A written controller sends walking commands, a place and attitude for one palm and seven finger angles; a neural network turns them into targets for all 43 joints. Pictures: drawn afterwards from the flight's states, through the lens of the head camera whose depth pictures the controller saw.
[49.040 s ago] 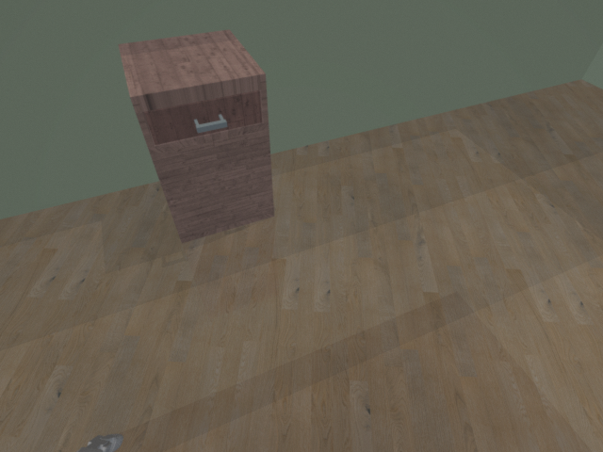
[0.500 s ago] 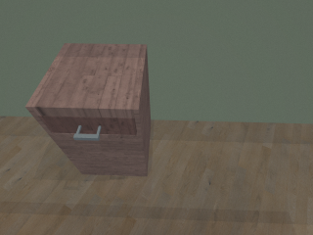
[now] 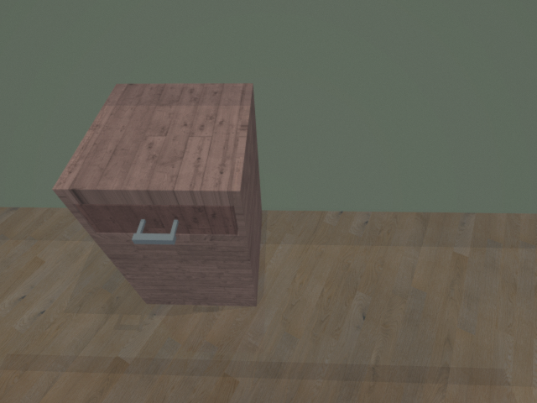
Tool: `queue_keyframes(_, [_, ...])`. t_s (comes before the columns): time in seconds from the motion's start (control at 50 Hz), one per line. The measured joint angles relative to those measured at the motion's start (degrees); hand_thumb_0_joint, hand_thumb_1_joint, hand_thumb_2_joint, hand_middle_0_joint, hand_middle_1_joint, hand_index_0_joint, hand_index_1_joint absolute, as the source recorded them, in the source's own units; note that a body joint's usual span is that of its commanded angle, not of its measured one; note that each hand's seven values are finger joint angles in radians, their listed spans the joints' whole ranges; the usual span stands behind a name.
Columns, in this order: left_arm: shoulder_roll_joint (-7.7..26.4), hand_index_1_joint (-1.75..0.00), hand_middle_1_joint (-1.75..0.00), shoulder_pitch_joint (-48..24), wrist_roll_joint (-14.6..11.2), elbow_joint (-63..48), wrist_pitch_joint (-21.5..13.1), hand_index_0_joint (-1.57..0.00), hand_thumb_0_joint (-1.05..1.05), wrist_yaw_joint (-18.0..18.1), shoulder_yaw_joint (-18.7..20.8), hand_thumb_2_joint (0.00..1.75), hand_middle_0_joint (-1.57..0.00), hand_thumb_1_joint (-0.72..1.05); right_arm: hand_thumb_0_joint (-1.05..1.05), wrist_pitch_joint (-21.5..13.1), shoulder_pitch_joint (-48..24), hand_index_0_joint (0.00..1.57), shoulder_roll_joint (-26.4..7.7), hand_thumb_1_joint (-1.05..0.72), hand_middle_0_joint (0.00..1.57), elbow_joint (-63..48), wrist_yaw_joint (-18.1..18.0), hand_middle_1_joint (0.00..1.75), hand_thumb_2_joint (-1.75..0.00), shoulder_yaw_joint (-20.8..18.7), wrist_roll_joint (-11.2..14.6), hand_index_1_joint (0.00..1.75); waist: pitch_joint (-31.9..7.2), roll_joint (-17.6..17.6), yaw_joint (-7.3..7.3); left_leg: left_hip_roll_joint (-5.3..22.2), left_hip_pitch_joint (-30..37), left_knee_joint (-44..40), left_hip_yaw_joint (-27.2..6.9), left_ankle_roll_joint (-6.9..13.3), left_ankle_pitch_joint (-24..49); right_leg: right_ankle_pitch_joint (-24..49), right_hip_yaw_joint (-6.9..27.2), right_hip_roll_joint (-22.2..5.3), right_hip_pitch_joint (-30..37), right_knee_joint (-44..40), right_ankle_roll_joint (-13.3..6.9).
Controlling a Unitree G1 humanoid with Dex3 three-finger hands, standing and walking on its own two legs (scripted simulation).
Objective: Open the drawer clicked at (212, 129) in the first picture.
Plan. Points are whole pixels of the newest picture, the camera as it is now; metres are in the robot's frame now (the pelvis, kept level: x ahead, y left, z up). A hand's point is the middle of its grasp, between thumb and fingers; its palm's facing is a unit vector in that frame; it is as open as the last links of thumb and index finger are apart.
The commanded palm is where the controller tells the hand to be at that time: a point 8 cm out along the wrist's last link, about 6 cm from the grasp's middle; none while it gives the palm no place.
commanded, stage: look again from close up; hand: left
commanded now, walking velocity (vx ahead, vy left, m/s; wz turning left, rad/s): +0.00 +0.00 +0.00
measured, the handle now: (156, 231) +0.52 +0.32 -0.20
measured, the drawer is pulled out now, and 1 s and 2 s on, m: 0.00 0.00 0.00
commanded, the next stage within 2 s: raise the hand with hooked fingers in 0.40 s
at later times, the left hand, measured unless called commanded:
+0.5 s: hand out of the picture -0.03 +0.23 -0.18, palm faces +0.01 -0.98 -0.19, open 7.4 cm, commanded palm +0.08 +0.27 -0.07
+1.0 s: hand out of the picture +0.10 +0.25 -0.09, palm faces -0.17 -0.18 -0.97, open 9.0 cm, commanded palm +0.14 +0.26 -0.01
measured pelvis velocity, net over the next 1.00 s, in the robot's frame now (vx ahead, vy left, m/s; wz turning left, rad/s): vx -0.03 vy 0.02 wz -0.03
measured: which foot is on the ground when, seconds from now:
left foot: down 0.00-1.00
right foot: down 0.00-1.00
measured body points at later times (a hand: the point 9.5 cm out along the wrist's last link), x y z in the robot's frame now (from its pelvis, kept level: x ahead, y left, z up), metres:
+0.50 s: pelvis -0.02 +0.05 +0.00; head -0.02 +0.06 +0.45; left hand -0.03 +0.28 -0.16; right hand -0.03 -0.17 -0.16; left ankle -0.02 +0.13 -0.74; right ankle -0.02 -0.08 -0.74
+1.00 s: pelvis -0.03 +0.02 -0.04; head +0.00 +0.02 +0.41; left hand +0.11 +0.25 -0.04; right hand +0.22 -0.22 -0.09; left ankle -0.02 +0.13 -0.74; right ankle -0.02 -0.08 -0.74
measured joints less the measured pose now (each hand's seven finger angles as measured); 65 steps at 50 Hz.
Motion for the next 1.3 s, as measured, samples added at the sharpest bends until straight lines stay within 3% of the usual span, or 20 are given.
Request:
queue_keyframes(0.08, [-0.15,-0.3,-0.3,1.38,0.01,-0.24,0.72,-0.2,0.01,-0.28,-0.71,0.9,-0.2,0.91,0.0,-1.07,0.26,0.2,-0.57,-0.91,0.2,-1.37,-0.12,0.3,-0.9,-0.08,-0.01,0.3,-1.59,-0.03,-0.72,-0.63,1.56,-4.1,0.47,0.07,0.87,-2.72,-0.64,-0.66,-1.33,4.59,0.8])
queue_keyframes(0.24, [1.42,-0.3,-0.3,0.98,-0.11,-0.5,1.8,-0.2,0.01,-0.84,-1.25,0.9,-0.2,0.92,0.01,-1.68,0.38,0.2,0.12,-0.94,0.2,-0.62,-0.37,0.3,-0.9,1.27,-0.56,0.3,-4.55,-2.62,0.76,-2.97,2.88,-4.76,2.3,2.01,0.96,-3.05,1.08,-3.05,-1.11,5.83,2.87])
queue_keyframes(0.52, [2.64,-0.29,-0.3,1.04,0.22,-0.21,2.15,-0.2,0.01,-1.01,-1.53,0.9,-0.2,0.91,0.0,-1.63,2.31,0.2,0.78,-0.91,0.2,1.07,0.27,0.3,-0.9,2.37,-0.22,0.3,-3.06,-2.91,0.58,-4.97,2.09,-7.68,3.47,3.84,3.74,-1.1,2.25,-5.05,-2.72,4.58,4.76])
queue_keyframes(0.54, [2.92,-0.3,-0.3,3.74,2.12,-9.14,5.75,-0.2,0.01,-0.79,-2.38,0.9,-0.2,0.91,0.01,-1.97,3.11,0.2,0.56,-0.91,0.2,-1.31,0.07,0.3,-0.9,2.75,0.65,0.3,-2.34,-2.82,0.86,-4.89,1.62,-7.0,3.76,3.87,3.5,-1.08,2.51,-4.96,-3.27,5.11,4.74])
queue_keyframes(0.56, [3.64,-0.3,-0.3,6.91,4.25,-19.85,6.86,-0.2,0.01,0.07,-3.24,0.9,-0.2,0.91,0.01,-4.48,4.22,0.2,0.36,-0.91,0.2,-3.7,-0.85,0.3,-0.9,3.19,1.35,0.3,-1.81,-2.99,1.42,-5.06,1.44,-6.79,4.29,3.88,3.4,-1.53,2.98,-5.07,-4.18,6.49,3.94])
queue_keyframes(0.62, [6.35,-0.31,-0.32,10.71,7.12,-42.49,6.4,-0.2,0.02,6.13,-4.83,0.89,-0.2,0.89,0.01,-12.17,5.24,0.2,-0.72,-0.92,0.2,-7.52,-3.1,0.3,-0.9,2.54,2.89,0.3,-3.49,-3.06,1.25,-6.34,-0.78,-5.46,4.74,3.89,3.16,-3.74,3.3,-6.36,-7.76,11.06,2.67])
queue_keyframes(0.64, [6.93,-0.31,-0.32,10.08,9.13,-47.32,6.51,-0.2,0.02,7.66,-5.2,0.88,-0.2,0.88,0.01,-13.46,4.73,0.2,-1.47,-0.92,0.2,-8.97,-3.33,0.3,-0.9,2.26,2.95,0.3,-4.16,-2.47,0.8,-6.51,-1.84,-4.37,4.59,3.99,2.82,-4.08,3.15,-6.57,-8.67,12.04,3.03])
queue_keyframes(0.68, [8.09,-0.33,-0.34,7.19,15.96,-53.72,5.98,-0.2,0.02,10.57,-5.81,0.87,-0.2,0.86,0.01,-14.45,2.56,0.2,-3.3,-0.92,0.2,-12.3,-3.22,0.3,-0.9,1.91,2.0,0.3,-5.82,-0.89,-0.34,-6.31,-4.8,-1.46,4.43,4.1,1.78,-4.81,2.91,-6.45,-11.09,13.96,3.53])
queue_keyframes(0.74, [9.68,-0.36,-0.37,1.29,29.76,-56.9,4.52,-0.2,0.02,14.75,-5.24,0.85,-0.21,0.81,0.01,-12.42,-2.1,0.2,-4.96,-0.91,0.2,-18.63,-1.47,0.3,-0.9,0.81,-0.31,0.3,-8.28,0.47,-1.46,-5.5,-9.74,3.05,5.06,3.84,0.02,-5.88,3.44,-5.69,-15.94,17.63,3.65])
queue_keyframes(0.8, [9.34,-0.4,-0.41,0.34,42.35,-57.63,3.32,-0.2,0.01,17.58,-4.2,0.83,-0.21,0.75,0.01,-7.32,-6.77,0.2,-5.08,-0.91,0.2,-24.8,1.19,0.3,-0.9,-0.35,-1.49,0.3,-9.95,0.07,-0.81,-4.11,-12.63,5.53,6.84,3.44,-1.33,-6.29,5.17,-4.23,-19.68,20.14,3.56])
queue_keyframes(0.86, [8.59,-0.44,-0.45,4.37,51.04,-58.07,1.75,-0.21,0.01,18.31,-4.86,0.8,-0.21,0.69,0.01,-2.17,-9.64,0.2,-5.04,-0.91,0.2,-29.73,3.32,0.3,-0.9,-0.88,-1.42,0.3,-10.72,-1.83,0.9,-3.22,-14.17,6.54,7.77,2.66,-2.09,-6.81,6.08,-3.28,-21.92,21.75,3.19])
queue_keyframes(0.94, [9.56,-0.5,-0.5,11.86,58.82,-58.74,-0.28,-0.22,0.0,19.8,-5.38,0.76,-0.22,0.59,0.01,1.86,-11.44,0.2,-5.61,-0.91,0.2,-33.85,4.56,0.3,-0.9,-1.44,-2.44,0.3,-9.91,-4.56,4.11,-2.42,-16.53,8.67,6.56,1.67,-3.04,-7.91,4.78,-2.59,-23.84,23.52,2.18])
queue_keyframes(1.0, [12.78,-0.54,-0.55,14.97,61.72,-60.79,-1.31,-0.24,0.0,21.78,-4.25,0.73,-0.24,0.51,0.01,3.4,-12.24,0.2,-5.95,-0.91,0.2,-34.83,4.23,0.3,-0.9,-2.01,-3.94,0.3,-9.93,-5.32,6.34,-2.13,-19.51,11.94,4.48,1.0,-4.34,-9.4,2.63,-2.47,-25.78,25.86,1.41])
queue_keyframes(1.08, [16.31,-0.61,-0.61,12.0,60.74,-64.25,-3.67,-0.26,0.01,24.1,-1.71,0.69,-0.26,0.41,0.01,3.43,-13.96,0.2,-5.95,-0.91,0.2,-33.6,3.26,0.3,-0.9,-1.64,-4.55,0.3,-11.12,-3.86,7.75,-2.0,-23.6,17.35,1.87,0.27,-6.71,-11.95,-0.06,-2.47,-28.47,29.92,0.61])
queue_keyframes(1.16, [16.94,-0.67,-0.67,3.61,59.71,-64.97,-4.75,-0.27,0.01,24.32,-0.71,0.65,-0.27,0.31,0.01,3.04,-15.28,0.2,-4.38,-0.91,0.2,-32.41,3.32,0.3,-0.9,-0.14,-4.3,0.3,-11.41,-1.19,6.69,-2.1,-25.19,20.3,0.82,-0.31,-8.17,-13.62,-1.11,-2.6,-29.64,32.61,0.4])
queue_keyframes(1.22, [16.11,-0.71,-0.72,-1.03,58.56,-63.68,-1.1,-0.27,0.01,21.87,-1.34,0.62,-0.27,0.25,0.01,4.2,-14.41,0.2,-2.43,-0.91,0.2,-31.62,3.39,0.3,-0.9,1.26,-2.97,0.3,-10.86,0.2,5.32,-2.0,-23.01,18.14,1.43,-0.34,-7.64,-13.15,-0.42,-2.43,-28.03,31.1,0.3])
queue_keyframes(1.3, [15.51,-0.77,-0.78,-0.75,54.95,-63.33,3.63,-0.27,0.0,16.1,-1.66,0.58,-0.27,0.16,0.01,5.47,-10.36,0.2,-1.18,-0.91,0.2,-30.57,2.62,0.3,-0.9,3.26,-1.22,0.3,-10.05,-0.02,4.08,-2.2,-17.08,10.87,2.76,-0.39,-5.27,-11.02,1.89,-2.08,-23.65,25.71,0.56])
